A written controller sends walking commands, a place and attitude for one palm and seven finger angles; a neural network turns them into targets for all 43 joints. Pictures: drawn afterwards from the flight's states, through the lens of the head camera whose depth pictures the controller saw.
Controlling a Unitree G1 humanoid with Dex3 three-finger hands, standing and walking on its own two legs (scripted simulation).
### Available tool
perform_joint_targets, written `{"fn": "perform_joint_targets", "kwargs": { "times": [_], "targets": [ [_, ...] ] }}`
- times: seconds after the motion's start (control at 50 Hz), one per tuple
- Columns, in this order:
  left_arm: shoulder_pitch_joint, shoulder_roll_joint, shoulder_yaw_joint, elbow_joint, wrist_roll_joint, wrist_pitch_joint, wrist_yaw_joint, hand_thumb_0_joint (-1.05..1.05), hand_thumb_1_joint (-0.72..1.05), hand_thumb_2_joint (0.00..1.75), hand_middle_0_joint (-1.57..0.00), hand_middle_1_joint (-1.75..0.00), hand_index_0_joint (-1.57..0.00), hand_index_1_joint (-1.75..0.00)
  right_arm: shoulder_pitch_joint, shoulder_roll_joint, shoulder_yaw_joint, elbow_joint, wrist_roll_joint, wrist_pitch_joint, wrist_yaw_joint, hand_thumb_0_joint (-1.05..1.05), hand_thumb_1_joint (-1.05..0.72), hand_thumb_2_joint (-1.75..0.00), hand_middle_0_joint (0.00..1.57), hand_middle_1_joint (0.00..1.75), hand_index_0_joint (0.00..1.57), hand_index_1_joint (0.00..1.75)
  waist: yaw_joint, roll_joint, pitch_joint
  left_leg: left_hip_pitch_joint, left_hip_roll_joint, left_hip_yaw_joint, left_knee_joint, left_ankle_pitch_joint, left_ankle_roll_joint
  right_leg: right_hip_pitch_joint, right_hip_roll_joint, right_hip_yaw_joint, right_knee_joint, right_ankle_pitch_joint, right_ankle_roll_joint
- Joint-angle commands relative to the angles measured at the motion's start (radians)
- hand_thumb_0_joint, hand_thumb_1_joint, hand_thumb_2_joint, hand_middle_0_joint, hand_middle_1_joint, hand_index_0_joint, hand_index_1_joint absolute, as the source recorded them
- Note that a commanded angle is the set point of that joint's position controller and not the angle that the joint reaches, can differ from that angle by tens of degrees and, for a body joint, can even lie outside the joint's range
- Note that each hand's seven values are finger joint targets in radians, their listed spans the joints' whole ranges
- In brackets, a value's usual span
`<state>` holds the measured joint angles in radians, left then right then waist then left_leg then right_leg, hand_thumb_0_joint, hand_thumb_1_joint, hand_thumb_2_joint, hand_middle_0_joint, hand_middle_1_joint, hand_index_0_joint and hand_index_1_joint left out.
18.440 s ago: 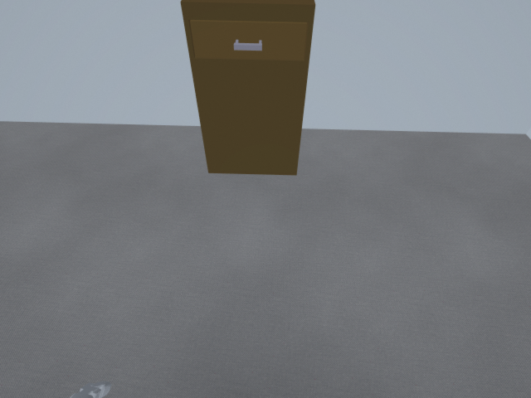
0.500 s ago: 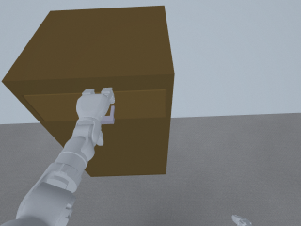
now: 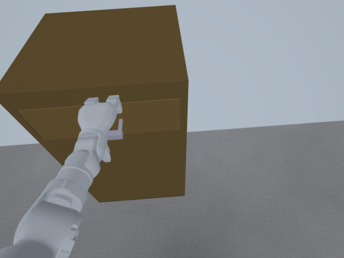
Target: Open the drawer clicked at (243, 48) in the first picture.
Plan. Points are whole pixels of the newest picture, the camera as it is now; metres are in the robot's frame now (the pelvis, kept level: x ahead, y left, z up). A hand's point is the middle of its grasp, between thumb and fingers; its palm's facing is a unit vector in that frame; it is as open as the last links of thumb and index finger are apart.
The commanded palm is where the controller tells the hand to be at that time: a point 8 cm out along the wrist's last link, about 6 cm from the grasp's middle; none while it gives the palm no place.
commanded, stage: re-aim the fingers above the handle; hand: left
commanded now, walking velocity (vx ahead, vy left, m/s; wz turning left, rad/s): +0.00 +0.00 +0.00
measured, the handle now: (104, 129) +0.47 +0.20 -0.02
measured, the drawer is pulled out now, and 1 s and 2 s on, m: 0.00 0.00 0.00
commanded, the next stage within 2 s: lower the fingers behind the handle in 1.34 s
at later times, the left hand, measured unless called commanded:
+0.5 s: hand (105, 128) +0.44 +0.18 +0.03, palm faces -0.01 -0.04 -1.00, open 13.6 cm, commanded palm +0.42 +0.19 +0.11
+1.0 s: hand (104, 128) +0.44 +0.18 +0.04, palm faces -0.01 -0.04 -1.00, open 13.6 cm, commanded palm +0.42 +0.21 +0.11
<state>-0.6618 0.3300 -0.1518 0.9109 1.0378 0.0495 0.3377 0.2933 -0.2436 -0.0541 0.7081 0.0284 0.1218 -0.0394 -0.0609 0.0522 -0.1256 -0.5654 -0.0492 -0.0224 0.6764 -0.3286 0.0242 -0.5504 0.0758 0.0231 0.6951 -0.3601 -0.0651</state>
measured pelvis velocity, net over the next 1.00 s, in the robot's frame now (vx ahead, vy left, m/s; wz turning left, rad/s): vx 0.00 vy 0.00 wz -0.02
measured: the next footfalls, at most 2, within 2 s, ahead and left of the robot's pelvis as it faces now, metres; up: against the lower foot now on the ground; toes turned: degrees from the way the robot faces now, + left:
none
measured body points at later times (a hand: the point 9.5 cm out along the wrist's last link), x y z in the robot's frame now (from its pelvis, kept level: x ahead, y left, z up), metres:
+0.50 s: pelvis +0.00 +0.00 +0.00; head +0.05 -0.02 +0.45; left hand +0.43 +0.18 +0.09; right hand +0.07 -0.26 -0.14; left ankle +0.00 +0.11 -0.72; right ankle -0.02 -0.08 -0.72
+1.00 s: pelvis +0.00 +0.00 +0.00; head +0.05 -0.02 +0.45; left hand +0.43 +0.18 +0.09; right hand +0.08 -0.27 -0.13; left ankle +0.00 +0.11 -0.72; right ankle -0.02 -0.08 -0.72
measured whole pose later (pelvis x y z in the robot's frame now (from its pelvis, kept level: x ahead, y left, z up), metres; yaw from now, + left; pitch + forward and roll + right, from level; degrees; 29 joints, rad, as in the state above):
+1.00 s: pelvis +0.00 +0.00 +0.00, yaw -1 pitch +12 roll +1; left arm -0.63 0.35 -0.11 0.89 1.06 0.01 0.33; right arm 0.25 -0.24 -0.04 0.68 0.03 0.12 -0.06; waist -0.06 0.05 -0.13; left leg -0.54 -0.04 -0.01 0.65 -0.32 0.02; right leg -0.53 0.08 0.04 0.67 -0.35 -0.06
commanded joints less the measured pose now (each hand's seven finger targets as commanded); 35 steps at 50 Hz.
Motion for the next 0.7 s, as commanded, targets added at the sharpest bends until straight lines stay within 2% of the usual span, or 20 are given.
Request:
{"fn": "perform_joint_targets", "kwargs": {
  "times": [0.0, 0.08, 0.2, 0.22, 0.24, 0.26, 0.28, 0.32, 0.36, 0.38, 0.4, 0.44, 0.48, 0.5, 0.52, 0.54, 0.58, 0.6, 0.66, 0.68],
  "targets": [
    [-0.559, 0.27, 0.1, -0.218, 0.008, 0.003, 0.062, 0.0, -0.5, 0.3, -0.3, -1.2, -0.3, -1.2, 0.014, -0.122, -0.035, -0.099, 0.003, -0.03, -0.013, 0.0, -0.9, -0.9, 0.2, 0.3, 0.2, 0.3, -0.019, -0.055, -0.348, 0.148, -0.004, 0.045, -0.046, 0.23, 0.032, 0.187, -0.042, 0.023, -0.111, 0.316, 0.033],
    [-0.579, 0.297, 0.111, -0.202, 0.014, 0.003, 0.064, 0.0, -0.5, 0.3, -0.3, -1.2, -0.3, -1.2, 0.013, -0.125, -0.032, -0.099, 0.004, -0.033, -0.018, 0.0, -0.9, -0.9, 0.2, 0.3, 0.2, 0.3, -0.027, -0.059, -0.339, 0.144, -0.003, 0.044, -0.047, 0.206, 0.033, 0.174, -0.041, 0.026, -0.117, 0.284, 0.035],
    [-0.572, 0.288, 0.114, -0.219, 0.016, -0.007, 0.07, 0.0, -0.5, 0.3, -0.3, -1.2, -0.3, -1.2, 0.011, -0.122, -0.034, -0.105, 0.001, -0.038, -0.018, 0.0, -0.9, -0.9, 0.2, 0.3, 0.2, 0.3, -0.015, -0.042, -0.381, 0.164, -0.002, 0.047, -0.045, 0.237, 0.032, 0.188, -0.039, 0.023, -0.108, 0.308, 0.032],
    [-0.561, 0.283, 0.112, -0.208, 0.017, -0.006, 0.07, 0.0, -0.5, 0.3, -0.3, -1.2, -0.3, -1.2, 0.011, -0.121, -0.034, -0.105, 0.002, -0.038, -0.018, 0.0, -0.9, -0.9, 0.2, 0.3, 0.2, 0.3, -0.015, -0.043, -0.369, 0.164, -0.001, 0.046, -0.045, 0.241, 0.031, 0.18, -0.036, 0.019, -0.108, 0.309, 0.03],
    [-0.571, 0.306, 0.13, -0.215, 0.018, -0.01, 0.071, 0.0, -0.5, 0.3, -0.3, -1.2, -0.3, -1.2, 0.012, -0.123, -0.033, -0.106, 0.001, -0.037, -0.016, 0.0, -0.9, -0.9, 0.2, 0.3, 0.2, 0.3, -0.009, -0.031, -0.38, 0.161, -0.002, 0.043, -0.045, 0.247, 0.028, 0.19, -0.037, 0.02, -0.104, 0.309, 0.027],
    [-0.564, 0.282, 0.111, -0.219, 0.018, -0.01, 0.072, 0.0, -0.5, 0.3, -0.3, -1.2, -0.3, -1.2, 0.01, -0.12, -0.034, -0.107, 0.001, -0.038, -0.016, 0.0, -0.9, -0.9, 0.2, 0.3, 0.2, 0.3, -0.013, -0.032, -0.377, 0.169, -0.001, 0.046, -0.044, 0.25, 0.031, 0.182, -0.036, 0.018, -0.103, 0.315, 0.029],
    [-0.562, 0.297, 0.126, -0.224, 0.02, -0.012, 0.075, 0.0, -0.5, 0.3, -0.3, -1.2, -0.3, -1.2, 0.01, -0.122, -0.035, -0.107, 0.002, -0.038, -0.015, 0.0, -0.9, -0.9, 0.2, 0.3, 0.2, 0.3, -0.011, -0.032, -0.377, 0.172, 0.001, 0.044, -0.044, 0.253, 0.03, 0.177, -0.034, 0.017, -0.101, 0.313, 0.028],
    [-0.554, 0.275, 0.112, -0.22, 0.02, -0.01, 0.077, 0.0, -0.5, 0.3, -0.3, -1.2, -0.3, -1.2, 0.01, -0.12, -0.035, -0.109, 0.001, -0.039, -0.012, 0.0, -0.9, -0.9, 0.2, 0.3, 0.2, 0.3, -0.01, -0.027, -0.367, 0.17, 0.0, 0.044, -0.045, 0.253, 0.029, 0.173, -0.033, 0.013, -0.101, 0.309, 0.027],
    [-0.54, 0.306, 0.14, -0.208, 0.021, -0.007, 0.079, 0.0, -0.5, 0.3, -0.3, -1.2, -0.3, -1.2, 0.01, -0.123, -0.035, -0.109, 0.001, -0.039, -0.014, 0.0, -0.9, -0.9, 0.2, 0.3, 0.2, 0.3, -0.006, -0.05, -0.372, 0.161, 0.0, 0.045, -0.044, 0.254, 0.031, 0.186, -0.034, 0.016, -0.102, 0.316, 0.029],
    [-0.558, 0.302, 0.126, -0.216, 0.02, -0.005, 0.078, 0.0, -0.5, 0.3, -0.3, -1.2, -0.3, -1.2, 0.009, -0.124, -0.032, -0.109, 0.002, -0.038, -0.015, 0.0, -0.9, -0.9, 0.2, 0.3, 0.2, 0.3, -0.013, -0.063, -0.366, 0.154, -0.001, 0.045, -0.043, 0.247, 0.032, 0.187, -0.036, 0.019, -0.104, 0.319, 0.032],
    [-0.545, 0.308, 0.135, -0.21, 0.024, -0.003, 0.078, 0.0, -0.5, 0.3, -0.3, -1.2, -0.3, -1.2, 0.006, -0.123, -0.035, -0.111, 0.002, -0.038, -0.015, 0.0, -0.9, -0.9, 0.2, 0.3, 0.2, 0.3, -0.006, -0.058, -0.362, 0.149, -0.002, 0.047, -0.044, 0.247, 0.031, 0.187, -0.036, 0.019, -0.104, 0.318, 0.031],
    [-0.574, 0.291, 0.12, -0.228, 0.023, -0.002, 0.078, 0.0, -0.5, 0.3, -0.3, -1.2, -0.3, -1.2, 0.004, -0.122, -0.035, -0.11, 0.0, -0.039, -0.014, 0.0, -0.9, -0.9, 0.2, 0.3, 0.2, 0.3, -0.013, -0.039, -0.372, 0.167, -0.001, 0.046, -0.043, 0.26, 0.03, 0.185, -0.036, 0.018, -0.102, 0.323, 0.028],
    [-0.547, 0.324, 0.147, -0.225, 0.029, 0.003, 0.083, 0.0, -0.5, 0.3, -0.3, -1.2, -0.3, -1.2, 0.003, -0.123, -0.035, -0.108, 0.0, -0.036, -0.016, 0.0, -0.9, -0.9, 0.2, 0.3, 0.2, 0.3, -0.003, -0.038, -0.388, 0.175, 0.0, 0.048, -0.042, 0.271, 0.03, 0.193, -0.034, 0.018, -0.098, 0.334, 0.029],
    [-0.545, 0.324, 0.146, -0.216, 0.03, 0.008, 0.083, 0.0, -0.5, 0.3, -0.3, -1.2, -0.3, -1.2, 0.002, -0.123, -0.033, -0.107, 0.0, -0.032, -0.018, 0.0, -0.9, -0.9, 0.2, 0.3, 0.2, 0.3, -0.003, -0.043, -0.382, 0.166, -0.001, 0.049, -0.044, 0.265, 0.03, 0.193, -0.034, 0.019, -0.101, 0.33, 0.029],
    [-0.564, 0.292, 0.117, -0.231, 0.024, 0.009, 0.081, 0.0, -0.5, 0.3, -0.3, -1.2, -0.3, -1.2, 0.001, -0.121, -0.032, -0.11, 0.001, -0.034, -0.017, 0.0, -0.9, -0.9, 0.2, 0.3, 0.2, 0.3, -0.011, -0.035, -0.374, 0.171, -0.001, 0.049, -0.045, 0.262, 0.03, 0.188, -0.036, 0.018, -0.104, 0.331, 0.03],
    [-0.56, 0.319, 0.147, -0.231, 0.023, 0.005, 0.081, 0.0, -0.5, 0.3, -0.3, -1.2, -0.3, -1.2, 0.004, -0.121, -0.034, -0.109, 0.0, -0.035, -0.016, 0.0, -0.9, -0.9, 0.2, 0.3, 0.2, 0.3, -0.005, -0.055, -0.384, 0.17, -0.001, 0.047, -0.044, 0.274, 0.031, 0.207, -0.035, 0.018, -0.102, 0.341, 0.029],
    [-0.522, 0.349, 0.169, -0.214, 0.025, 0.011, 0.08, 0.0, -0.5, 0.3, -0.3, -1.2, -0.3, -1.2, -0.006, -0.123, -0.031, -0.111, 0.003, -0.03, -0.021, 0.0, -0.9, -0.9, 0.2, 0.3, 0.2, 0.3, 0.006, -0.048, -0.369, 0.158, -0.002, 0.051, -0.05, 0.269, 0.03, 0.213, -0.036, 0.021, -0.102, 0.345, 0.03],
    [-0.539, 0.312, 0.131, -0.221, 0.022, 0.015, 0.077, 0.0, -0.5, 0.3, -0.3, -1.2, -0.3, -1.2, -0.012, -0.121, -0.029, -0.113, 0.003, -0.031, -0.021, 0.0, -0.9, -0.9, 0.2, 0.3, 0.2, 0.3, -0.006, -0.051, -0.357, 0.159, -0.003, 0.051, -0.049, 0.255, 0.031, 0.201, -0.037, 0.023, -0.11, 0.338, 0.034],
    [-0.518, 0.351, 0.169, -0.23, 0.021, 0.007, 0.075, 0.0, -0.5, 0.3, -0.3, -1.2, -0.3, -1.2, -0.009, -0.12, -0.03, -0.115, 0.003, -0.03, -0.022, 0.0, -0.9, -0.9, 0.2, 0.3, 0.2, 0.3, 0.013, -0.042, -0.386, 0.163, -0.003, 0.053, -0.052, 0.274, 0.031, 0.234, -0.038, 0.026, -0.105, 0.356, 0.031],
    [-0.509, 0.363, 0.176, -0.222, 0.023, 0.01, 0.074, 0.0, -0.5, 0.3, -0.3, -1.2, -0.3, -1.2, -0.014, -0.121, -0.029, -0.115, 0.004, -0.028, -0.026, 0.0, -0.9, -0.9, 0.2, 0.3, 0.2, 0.3, 0.01, -0.053, -0.373, 0.155, -0.002, 0.054, -0.053, 0.271, 0.031, 0.234, -0.039, 0.026, -0.106, 0.36, 0.032]
  ]
}}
